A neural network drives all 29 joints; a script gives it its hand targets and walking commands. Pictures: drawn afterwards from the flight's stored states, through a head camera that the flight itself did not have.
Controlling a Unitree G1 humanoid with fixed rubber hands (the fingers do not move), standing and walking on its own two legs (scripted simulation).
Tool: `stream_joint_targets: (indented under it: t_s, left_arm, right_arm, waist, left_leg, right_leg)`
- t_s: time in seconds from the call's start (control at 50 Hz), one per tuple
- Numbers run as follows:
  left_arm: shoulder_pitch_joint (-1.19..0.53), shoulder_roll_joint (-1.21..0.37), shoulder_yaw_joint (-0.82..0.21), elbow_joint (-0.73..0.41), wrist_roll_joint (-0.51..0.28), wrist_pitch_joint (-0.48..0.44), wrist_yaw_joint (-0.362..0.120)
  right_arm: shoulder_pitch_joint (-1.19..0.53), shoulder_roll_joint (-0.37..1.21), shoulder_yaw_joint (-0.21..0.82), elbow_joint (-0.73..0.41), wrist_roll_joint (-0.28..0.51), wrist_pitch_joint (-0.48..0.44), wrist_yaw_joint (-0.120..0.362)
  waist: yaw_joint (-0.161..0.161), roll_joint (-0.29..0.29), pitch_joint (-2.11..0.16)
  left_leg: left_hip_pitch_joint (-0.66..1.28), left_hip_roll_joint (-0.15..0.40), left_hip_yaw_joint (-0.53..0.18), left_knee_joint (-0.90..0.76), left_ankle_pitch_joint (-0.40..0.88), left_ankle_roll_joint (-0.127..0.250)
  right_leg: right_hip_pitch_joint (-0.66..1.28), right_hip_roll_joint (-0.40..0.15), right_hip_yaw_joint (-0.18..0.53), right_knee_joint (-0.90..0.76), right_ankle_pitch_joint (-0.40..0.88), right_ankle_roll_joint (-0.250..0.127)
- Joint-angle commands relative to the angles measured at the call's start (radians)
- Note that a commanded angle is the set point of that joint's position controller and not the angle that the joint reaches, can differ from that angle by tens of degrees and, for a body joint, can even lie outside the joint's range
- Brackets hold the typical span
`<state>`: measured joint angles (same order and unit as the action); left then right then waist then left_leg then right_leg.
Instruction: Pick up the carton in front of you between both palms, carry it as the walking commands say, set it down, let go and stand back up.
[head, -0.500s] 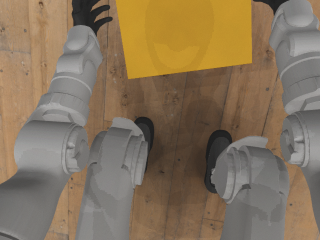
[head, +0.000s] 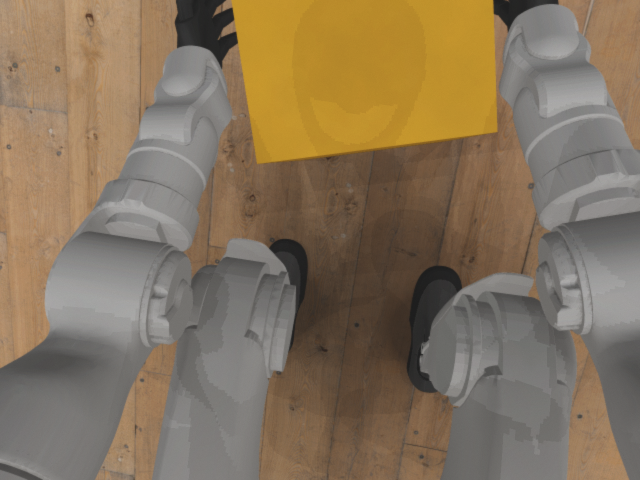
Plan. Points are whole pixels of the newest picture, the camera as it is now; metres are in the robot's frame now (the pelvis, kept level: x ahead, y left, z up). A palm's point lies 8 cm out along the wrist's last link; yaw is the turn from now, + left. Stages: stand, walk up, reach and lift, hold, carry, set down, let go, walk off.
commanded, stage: reach and lift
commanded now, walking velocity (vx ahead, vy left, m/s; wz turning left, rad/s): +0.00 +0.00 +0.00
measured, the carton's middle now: (362, 60) +0.52 +0.02 -0.25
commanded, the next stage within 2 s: none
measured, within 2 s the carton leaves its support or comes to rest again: leaves its support in 0.26 s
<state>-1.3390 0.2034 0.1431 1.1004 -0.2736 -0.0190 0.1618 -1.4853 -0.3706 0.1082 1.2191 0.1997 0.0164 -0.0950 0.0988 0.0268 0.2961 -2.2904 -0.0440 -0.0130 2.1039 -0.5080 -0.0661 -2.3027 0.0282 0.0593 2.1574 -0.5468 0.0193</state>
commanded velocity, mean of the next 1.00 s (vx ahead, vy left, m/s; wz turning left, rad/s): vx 0.00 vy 0.00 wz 0.00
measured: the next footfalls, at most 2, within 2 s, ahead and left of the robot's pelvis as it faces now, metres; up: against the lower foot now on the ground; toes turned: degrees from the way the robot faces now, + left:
none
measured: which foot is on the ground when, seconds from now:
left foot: down 0.00-1.00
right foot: down 0.00-1.00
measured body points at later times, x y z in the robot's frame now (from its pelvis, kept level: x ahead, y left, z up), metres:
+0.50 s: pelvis +0.01 +0.00 +0.00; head +0.32 -0.03 +0.32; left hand +0.52 +0.17 -0.11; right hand +0.55 -0.14 -0.12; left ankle +0.13 +0.13 -0.34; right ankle +0.11 -0.13 -0.34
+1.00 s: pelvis +0.01 +0.00 +0.13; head +0.26 -0.02 +0.51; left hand +0.49 +0.16 +0.07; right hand +0.51 -0.15 +0.06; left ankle +0.13 +0.13 -0.34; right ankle +0.11 -0.13 -0.34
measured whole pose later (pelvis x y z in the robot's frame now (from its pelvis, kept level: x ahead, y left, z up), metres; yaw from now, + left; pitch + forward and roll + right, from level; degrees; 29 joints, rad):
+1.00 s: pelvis +0.01 +0.00 +0.13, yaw -3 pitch +42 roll +1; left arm -0.90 -0.06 0.52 0.61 0.18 0.33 0.07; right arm -0.99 -0.02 -0.37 0.76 -0.21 0.33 -0.04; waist 0.05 -0.01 -0.20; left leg -1.94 -0.10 -0.09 1.69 -0.49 -0.08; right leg -1.95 0.11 0.09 1.71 -0.50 0.05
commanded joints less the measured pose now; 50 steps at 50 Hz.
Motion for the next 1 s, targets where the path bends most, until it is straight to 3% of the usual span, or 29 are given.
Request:
stream_joint_targets:
  t_s: [0.0, 0.06, 0.1, 0.18, 0.3, 0.38, 0.46, 0.56, 0.6, 0.76, 0.84, 0.98]
  left_arm:
    - [-0.209, -0.060, 0.009, -0.065, 0.024, -0.019, 0.000]
    - [-0.423, -0.410, -0.078, -0.102, 0.043, -0.010, -0.083]
    - [-0.536, -0.614, -0.089, -0.138, 0.084, 0.021, -0.150]
    - [-0.585, -0.808, -0.079, -0.207, 0.136, 0.077, -0.233]
    - [-0.576, -0.984, -0.175, -0.370, 0.076, 0.124, -0.262]
    - [-0.570, -1.056, -0.260, -0.514, 0.061, 0.180, -0.267]
    - [-0.533, -1.097, -0.306, -0.629, 0.098, 0.242, -0.273]
    - [-0.423, -1.140, -0.192, -0.464, 0.225, 0.320, -0.309]
    - [-0.408, -1.150, -0.140, -0.418, 0.273, 0.333, -0.322]
    - [-0.367, -1.194, -0.082, -0.372, 0.342, 0.343, -0.345]
    - [-0.319, -1.236, -0.120, -0.387, 0.339, 0.353, -0.350]
    - [-0.215, -1.304, -0.243, -0.450, 0.293, 0.364, -0.354]
  right_arm:
    - [-0.307, 0.058, 0.016, -0.087, -0.021, -0.018, 0.009]
    - [-0.450, 0.464, 0.099, -0.079, -0.023, -0.007, 0.081]
    - [-0.487, 0.687, 0.091, -0.072, -0.055, 0.014, 0.140]
    - [-0.457, 0.895, 0.015, -0.130, -0.107, 0.045, 0.206]
    - [-0.467, 1.095, 0.085, -0.339, -0.047, 0.070, 0.211]
    - [-0.437, 1.213, 0.152, -0.490, -0.040, 0.120, 0.196]
    - [-0.361, 1.303, 0.168, -0.570, -0.077, 0.190, 0.195]
    - [-0.257, 1.343, 0.035, -0.415, -0.192, 0.263, 0.227]
    - [-0.244, 1.343, -0.027, -0.363, -0.233, 0.272, 0.235]
    - [-0.192, 1.334, -0.158, -0.321, -0.325, 0.273, 0.256]
    - [-0.156, 1.372, -0.127, -0.362, -0.317, 0.281, 0.267]
    - [-0.088, 1.452, 0.018, -0.493, -0.247, 0.295, 0.282]
  waist:
    - [0.024, -0.150, -1.091]
    - [0.016, -0.162, -1.098]
    - [0.007, -0.162, -1.087]
    - [-0.002, -0.138, -1.089]
    - [0.016, -0.141, -1.416]
    - [0.014, -0.154, -1.677]
    - [0.012, -0.145, -1.737]
    - [0.016, -0.147, -1.382]
    - [0.014, -0.144, -1.315]
    - [-0.023, -0.084, -1.351]
    - [-0.028, -0.064, -1.413]
    - [-0.026, -0.070, -1.498]
  left_leg:
    - [0.546, -0.022, 0.086, -0.144, 0.236, -0.006]
    - [0.511, -0.048, 0.088, -0.121, 0.247, 0.005]
    - [0.497, -0.062, 0.093, -0.106, 0.233, 0.002]
    - [0.489, -0.084, 0.115, -0.085, 0.258, 0.004]
    - [0.621, -0.098, 0.137, -0.064, 0.434, -0.002]
    - [0.685, -0.108, 0.154, -0.091, 0.445, -0.012]
    - [0.714, -0.120, 0.164, -0.155, 0.357, -0.007]
    - [0.575, -0.120, 0.147, -0.285, 0.106, 0.019]
    - [0.566, -0.120, 0.140, -0.332, 0.061, 0.026]
    - [0.690, -0.128, 0.123, -0.469, 0.084, 0.021]
    - [0.782, -0.131, 0.120, -0.526, 0.120, 0.016]
    - [0.943, -0.132, 0.101, -0.609, 0.206, 0.014]
  right_leg:
    - [0.578, 0.012, -0.036, -0.193, 0.168, -0.012]
    - [0.574, 0.041, -0.034, -0.183, 0.203, -0.019]
    - [0.551, 0.062, -0.045, -0.174, 0.200, -0.022]
    - [0.508, 0.090, -0.074, -0.160, 0.229, -0.034]
    - [0.683, 0.108, -0.104, -0.125, 0.409, -0.031]
    - [0.863, 0.119, -0.113, -0.150, 0.466, -0.019]
    - [0.875, 0.138, -0.133, -0.222, 0.372, -0.003]
    - [0.697, 0.142, -0.129, -0.363, 0.104, -0.006]
    - [0.675, 0.146, -0.125, -0.406, 0.056, -0.010]
    - [0.730, 0.152, -0.125, -0.531, 0.081, -0.019]
    - [0.804, 0.154, -0.126, -0.584, 0.113, -0.017]
    - [0.962, 0.155, -0.119, -0.666, 0.198, -0.003]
